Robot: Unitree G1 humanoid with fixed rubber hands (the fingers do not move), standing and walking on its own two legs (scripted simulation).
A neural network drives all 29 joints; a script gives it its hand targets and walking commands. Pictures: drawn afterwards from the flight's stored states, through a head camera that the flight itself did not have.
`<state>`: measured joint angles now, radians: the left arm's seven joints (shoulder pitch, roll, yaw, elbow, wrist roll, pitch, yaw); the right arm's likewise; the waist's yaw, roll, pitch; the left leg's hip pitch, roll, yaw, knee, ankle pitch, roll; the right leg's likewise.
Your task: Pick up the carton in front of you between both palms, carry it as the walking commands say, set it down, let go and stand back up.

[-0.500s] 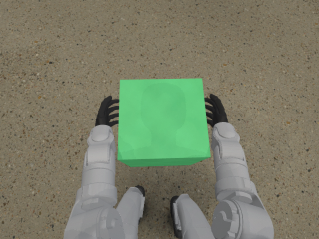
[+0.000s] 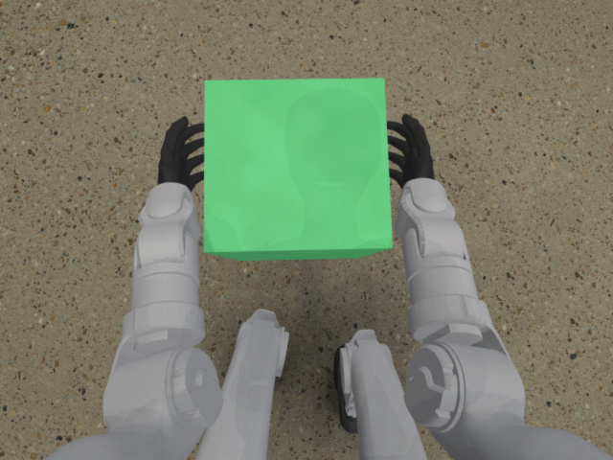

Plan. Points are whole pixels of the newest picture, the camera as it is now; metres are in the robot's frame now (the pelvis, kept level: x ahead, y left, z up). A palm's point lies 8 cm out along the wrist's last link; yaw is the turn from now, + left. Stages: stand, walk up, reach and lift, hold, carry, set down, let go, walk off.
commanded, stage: set down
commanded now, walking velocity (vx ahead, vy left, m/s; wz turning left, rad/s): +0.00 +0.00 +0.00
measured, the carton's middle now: (297, 188) +0.45 +0.07 -0.16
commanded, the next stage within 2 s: none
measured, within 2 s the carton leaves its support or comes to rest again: neither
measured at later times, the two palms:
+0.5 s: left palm (191, 192) +0.44 +0.25 -0.24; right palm (369, 176) +0.51 -0.04 -0.23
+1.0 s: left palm (202, 195) +0.47 +0.27 -0.36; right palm (349, 178) +0.55 -0.03 -0.37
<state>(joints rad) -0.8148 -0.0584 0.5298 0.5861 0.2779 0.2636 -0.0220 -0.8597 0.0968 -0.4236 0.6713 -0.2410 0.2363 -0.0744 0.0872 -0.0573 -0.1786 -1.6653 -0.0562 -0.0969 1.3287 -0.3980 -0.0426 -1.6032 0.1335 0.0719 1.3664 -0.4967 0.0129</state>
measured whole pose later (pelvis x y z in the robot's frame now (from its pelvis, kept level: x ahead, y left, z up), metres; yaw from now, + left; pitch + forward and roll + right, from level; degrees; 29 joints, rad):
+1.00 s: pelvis -0.03 +0.01 -0.20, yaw -3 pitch +42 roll -1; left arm -1.35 0.19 0.51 0.76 0.10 0.31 0.05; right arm -1.55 -0.22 -0.13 1.01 -0.01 0.26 -0.17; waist 0.18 -0.05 0.31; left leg -2.23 -0.06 -0.05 2.06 -0.56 -0.05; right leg -2.17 0.22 0.06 2.10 -0.67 0.07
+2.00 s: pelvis -0.04 -0.01 -0.23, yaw -1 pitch +35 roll +3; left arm -1.44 0.21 0.62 0.91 0.18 0.21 -0.09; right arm -1.66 -0.28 -0.14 1.15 -0.04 0.19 -0.06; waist 0.19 -0.06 0.46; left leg -2.21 0.00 -0.02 2.15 -0.56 -0.05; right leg -2.18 0.18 0.02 2.22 -0.66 0.01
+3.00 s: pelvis -0.03 +0.01 -0.11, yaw +0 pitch +47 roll -1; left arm -1.29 0.31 0.38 0.83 -0.10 0.26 0.05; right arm -1.48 -0.38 -0.10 0.97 0.04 0.30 -0.08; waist 0.18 -0.05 0.07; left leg -2.07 -0.02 -0.01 1.69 -0.44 0.00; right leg -2.00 0.09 0.02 1.75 -0.57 0.02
